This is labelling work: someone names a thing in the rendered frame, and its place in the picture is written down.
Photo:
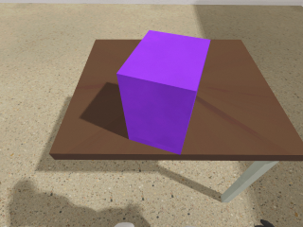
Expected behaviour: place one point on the carton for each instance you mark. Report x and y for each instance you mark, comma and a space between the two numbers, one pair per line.
158, 85

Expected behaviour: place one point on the table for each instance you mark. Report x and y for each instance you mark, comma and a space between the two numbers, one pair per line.
235, 116

